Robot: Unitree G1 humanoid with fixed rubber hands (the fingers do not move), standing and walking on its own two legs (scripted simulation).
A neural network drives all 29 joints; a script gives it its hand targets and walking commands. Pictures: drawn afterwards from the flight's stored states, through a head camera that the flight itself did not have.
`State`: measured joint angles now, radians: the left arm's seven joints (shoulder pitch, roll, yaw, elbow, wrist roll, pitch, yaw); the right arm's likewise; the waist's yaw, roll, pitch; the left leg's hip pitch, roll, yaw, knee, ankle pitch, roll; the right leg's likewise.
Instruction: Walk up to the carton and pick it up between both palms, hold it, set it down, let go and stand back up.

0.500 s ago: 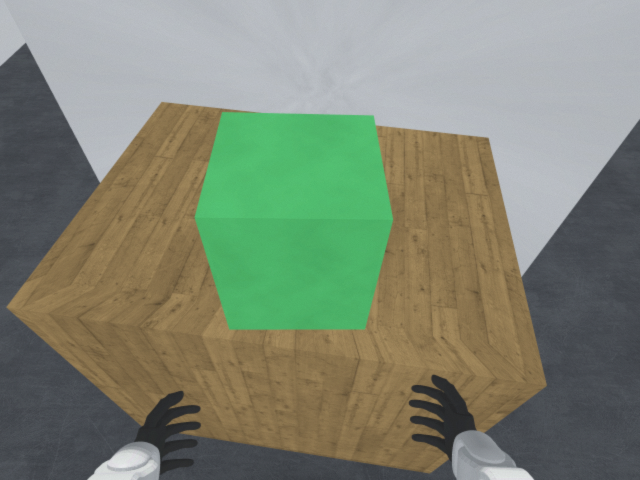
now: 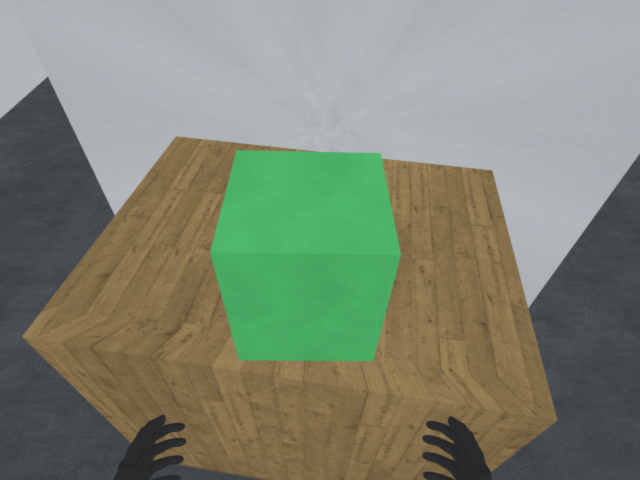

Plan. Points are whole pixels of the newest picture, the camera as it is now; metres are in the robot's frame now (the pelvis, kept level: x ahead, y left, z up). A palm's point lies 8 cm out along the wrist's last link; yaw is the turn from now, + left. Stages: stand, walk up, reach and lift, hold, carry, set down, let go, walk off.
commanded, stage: reach and lift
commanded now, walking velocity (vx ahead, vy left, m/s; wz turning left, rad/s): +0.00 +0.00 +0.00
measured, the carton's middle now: (307, 260) +0.44 +0.04 +0.03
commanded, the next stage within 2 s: none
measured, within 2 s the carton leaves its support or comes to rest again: neither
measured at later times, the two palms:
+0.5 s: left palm (127, 445) +0.20 +0.25 -0.04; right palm (472, 462) +0.19 -0.17 -0.04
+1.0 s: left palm (121, 415) +0.22 +0.25 +0.00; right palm (463, 409) +0.23 -0.15 +0.00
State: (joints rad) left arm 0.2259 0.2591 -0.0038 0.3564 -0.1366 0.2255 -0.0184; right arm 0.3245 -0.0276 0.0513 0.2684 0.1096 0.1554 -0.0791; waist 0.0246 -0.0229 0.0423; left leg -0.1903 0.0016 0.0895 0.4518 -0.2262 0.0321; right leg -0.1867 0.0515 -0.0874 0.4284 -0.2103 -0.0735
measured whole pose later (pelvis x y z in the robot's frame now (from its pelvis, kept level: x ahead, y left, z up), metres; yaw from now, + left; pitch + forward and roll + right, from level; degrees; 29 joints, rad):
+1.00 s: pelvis +0.03 +0.02 +0.00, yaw +0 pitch -4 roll -1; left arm 0.19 0.29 -0.06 0.38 -0.21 -0.21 -0.01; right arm 0.23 -0.06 0.05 0.35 0.20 -0.22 -0.08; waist 0.04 -0.03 0.01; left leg -0.10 -0.01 0.09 0.41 -0.25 0.05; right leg -0.08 0.04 -0.08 0.37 -0.22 -0.06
